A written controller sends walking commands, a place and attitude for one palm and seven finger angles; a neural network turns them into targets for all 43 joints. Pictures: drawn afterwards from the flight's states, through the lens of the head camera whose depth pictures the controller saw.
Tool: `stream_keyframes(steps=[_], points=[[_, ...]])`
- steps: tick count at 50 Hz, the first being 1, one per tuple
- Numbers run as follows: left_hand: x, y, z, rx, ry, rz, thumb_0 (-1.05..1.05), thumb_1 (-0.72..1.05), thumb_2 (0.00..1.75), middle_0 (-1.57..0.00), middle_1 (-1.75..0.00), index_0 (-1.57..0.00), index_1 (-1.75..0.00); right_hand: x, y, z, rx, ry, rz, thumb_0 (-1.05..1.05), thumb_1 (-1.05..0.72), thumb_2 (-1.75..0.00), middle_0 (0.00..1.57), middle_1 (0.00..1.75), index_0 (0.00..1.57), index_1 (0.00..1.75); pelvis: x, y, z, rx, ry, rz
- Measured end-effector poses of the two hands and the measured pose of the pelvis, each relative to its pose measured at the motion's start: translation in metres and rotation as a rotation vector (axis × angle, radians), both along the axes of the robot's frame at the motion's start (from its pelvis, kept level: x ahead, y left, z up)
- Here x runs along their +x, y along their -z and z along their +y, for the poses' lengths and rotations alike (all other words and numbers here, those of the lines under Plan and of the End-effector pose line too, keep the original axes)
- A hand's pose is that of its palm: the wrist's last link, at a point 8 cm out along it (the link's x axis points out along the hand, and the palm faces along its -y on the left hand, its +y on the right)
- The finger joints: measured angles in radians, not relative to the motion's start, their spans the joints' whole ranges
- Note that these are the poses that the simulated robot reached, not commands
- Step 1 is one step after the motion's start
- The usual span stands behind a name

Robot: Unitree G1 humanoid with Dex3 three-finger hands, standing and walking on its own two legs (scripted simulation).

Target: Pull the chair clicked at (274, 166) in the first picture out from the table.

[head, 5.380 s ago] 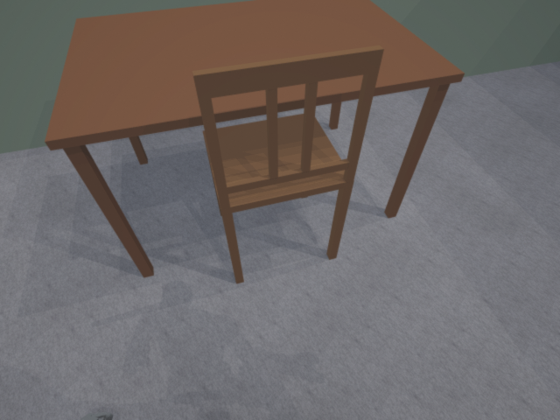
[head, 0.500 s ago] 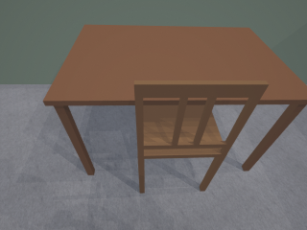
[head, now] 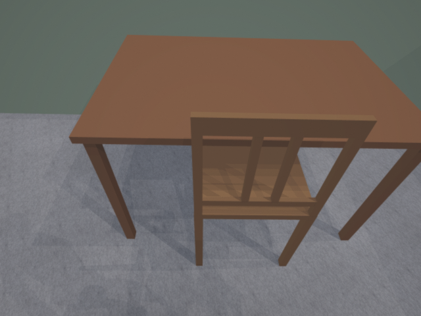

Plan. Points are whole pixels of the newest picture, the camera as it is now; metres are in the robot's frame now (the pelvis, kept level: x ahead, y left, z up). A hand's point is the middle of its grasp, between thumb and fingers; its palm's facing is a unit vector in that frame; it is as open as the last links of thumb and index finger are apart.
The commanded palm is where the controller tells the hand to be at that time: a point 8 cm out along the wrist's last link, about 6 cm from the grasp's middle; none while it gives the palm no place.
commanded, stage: look again from close up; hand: left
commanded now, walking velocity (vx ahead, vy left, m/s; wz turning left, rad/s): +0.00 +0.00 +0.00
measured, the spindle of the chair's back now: (250, 171) +0.53 -0.08 -0.08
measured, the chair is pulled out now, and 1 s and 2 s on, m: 0.00 0.00 0.00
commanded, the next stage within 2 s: shuffle to correct the standing spot in 1.10 s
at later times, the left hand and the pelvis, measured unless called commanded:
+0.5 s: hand out of the picture +0.01 +0.13 -0.18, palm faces +0.02 -0.99 -0.14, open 7.4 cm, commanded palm none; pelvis +0.03 -0.02 +0.00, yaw +0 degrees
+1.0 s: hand out of the picture +0.03 +0.12 -0.18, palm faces +0.03 -0.99 -0.15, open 7.4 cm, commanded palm none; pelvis +0.05 -0.03 +0.00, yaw +0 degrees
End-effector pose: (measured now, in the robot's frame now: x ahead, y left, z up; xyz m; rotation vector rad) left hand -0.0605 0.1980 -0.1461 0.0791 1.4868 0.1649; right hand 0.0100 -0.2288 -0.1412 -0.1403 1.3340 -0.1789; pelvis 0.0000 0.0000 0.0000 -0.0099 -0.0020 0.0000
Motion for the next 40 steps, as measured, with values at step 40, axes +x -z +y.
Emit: stream_keyframes(steps=[40], points=[[0.087,0.001,-0.023,0.007,0.048,-0.076,0.01,0.92,0.9,-0.2,-0.3,-0.2,-0.3,0.02,0.001,-0.013,0.022,0.008,0.061,0.01,-0.92,-0.9,0.19,0.3,0.2,0.3,0.045,-0.003,-0.029,0.013,0.0,-0.004]])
